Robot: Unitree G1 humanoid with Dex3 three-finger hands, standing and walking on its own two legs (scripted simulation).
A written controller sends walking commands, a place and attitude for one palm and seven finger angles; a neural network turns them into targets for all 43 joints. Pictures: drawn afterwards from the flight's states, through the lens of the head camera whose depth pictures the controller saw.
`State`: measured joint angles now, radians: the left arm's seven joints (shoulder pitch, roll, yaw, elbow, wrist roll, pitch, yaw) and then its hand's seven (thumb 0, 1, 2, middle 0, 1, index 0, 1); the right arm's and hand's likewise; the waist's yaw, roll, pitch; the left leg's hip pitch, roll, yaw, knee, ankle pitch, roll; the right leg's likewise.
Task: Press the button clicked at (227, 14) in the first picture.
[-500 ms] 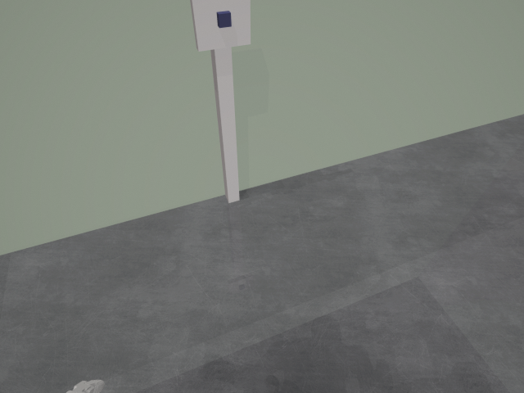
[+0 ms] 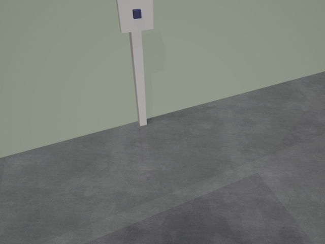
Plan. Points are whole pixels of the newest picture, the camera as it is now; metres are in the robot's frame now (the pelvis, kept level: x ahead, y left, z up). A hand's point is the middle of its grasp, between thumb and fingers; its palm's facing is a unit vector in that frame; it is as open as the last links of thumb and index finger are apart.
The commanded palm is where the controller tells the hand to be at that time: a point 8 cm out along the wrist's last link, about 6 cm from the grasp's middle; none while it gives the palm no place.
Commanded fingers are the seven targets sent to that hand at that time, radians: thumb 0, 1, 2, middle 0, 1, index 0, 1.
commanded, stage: stand and wait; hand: left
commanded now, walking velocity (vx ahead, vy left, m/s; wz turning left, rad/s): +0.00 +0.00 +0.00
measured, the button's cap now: (136, 13) +1.12 +0.20 +0.12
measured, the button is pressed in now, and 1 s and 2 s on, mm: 0 0 0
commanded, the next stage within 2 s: look at it before walking up in 0.46 s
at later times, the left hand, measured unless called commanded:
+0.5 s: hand out of the picture +0.07 +0.24 -0.15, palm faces -0.03 -0.94 -0.33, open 7.4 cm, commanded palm none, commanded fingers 0.00 0.90 0.90 -0.20 -0.30 -0.20 -0.30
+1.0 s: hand out of the picture +0.07 +0.24 -0.15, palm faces -0.03 -0.94 -0.33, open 7.4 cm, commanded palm none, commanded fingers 0.00 0.90 0.90 -0.20 -0.30 -0.20 -0.30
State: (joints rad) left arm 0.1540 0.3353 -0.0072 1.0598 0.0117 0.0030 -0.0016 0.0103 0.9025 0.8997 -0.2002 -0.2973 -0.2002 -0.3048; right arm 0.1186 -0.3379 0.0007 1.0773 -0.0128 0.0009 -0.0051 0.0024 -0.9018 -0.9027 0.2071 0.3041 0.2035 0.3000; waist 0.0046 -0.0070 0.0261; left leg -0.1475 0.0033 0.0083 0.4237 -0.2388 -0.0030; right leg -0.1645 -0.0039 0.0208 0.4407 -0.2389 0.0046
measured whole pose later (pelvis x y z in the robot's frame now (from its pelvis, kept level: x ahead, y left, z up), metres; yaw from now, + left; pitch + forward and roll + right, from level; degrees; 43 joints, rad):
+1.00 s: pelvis +0.00 +0.00 +0.00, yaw +0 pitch -2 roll +0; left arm 0.14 0.34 -0.01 1.09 0.01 -0.01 0.00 0.01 0.90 0.90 -0.20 -0.30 -0.20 -0.30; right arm 0.10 -0.34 0.00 1.11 -0.01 -0.01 0.00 0.00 -0.90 -0.90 0.21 0.30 0.20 0.30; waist 0.00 0.00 0.03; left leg -0.13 0.01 0.01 0.38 -0.21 -0.01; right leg -0.15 0.00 0.02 0.39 -0.21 0.00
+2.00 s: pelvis +0.06 -0.01 +0.00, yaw -17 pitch +1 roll +0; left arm 0.46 0.15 0.04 1.03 0.03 -0.03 -0.01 0.01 0.90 0.90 -0.20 -0.30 -0.20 -0.30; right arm 0.15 -0.22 -0.06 0.94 -0.02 0.00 0.01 0.00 -0.91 -0.90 0.20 0.30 0.20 0.30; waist 0.06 0.00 0.03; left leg -0.54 0.08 0.03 0.90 -0.26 -0.06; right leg -0.14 0.08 0.14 0.37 -0.25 -0.04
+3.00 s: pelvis +0.40 -0.17 -0.01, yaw -50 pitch +1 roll -2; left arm 0.25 0.22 0.08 1.01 0.03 -0.04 -0.01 -0.01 0.93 0.90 -0.20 -0.30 -0.20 -0.30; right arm 0.17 -0.18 -0.05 0.94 -0.03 -0.03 0.01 0.00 -0.93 -0.90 0.20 0.30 0.20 0.30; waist 0.00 0.02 0.03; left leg -0.55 0.17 0.06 0.84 -0.23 -0.06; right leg -0.20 0.06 -0.04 0.48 -0.29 -0.05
